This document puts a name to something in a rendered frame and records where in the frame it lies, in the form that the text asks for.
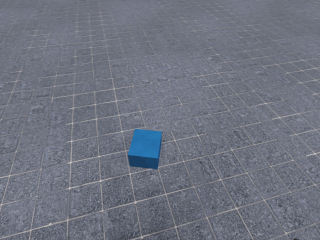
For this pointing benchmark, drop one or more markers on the carton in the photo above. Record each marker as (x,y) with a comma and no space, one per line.
(144,151)

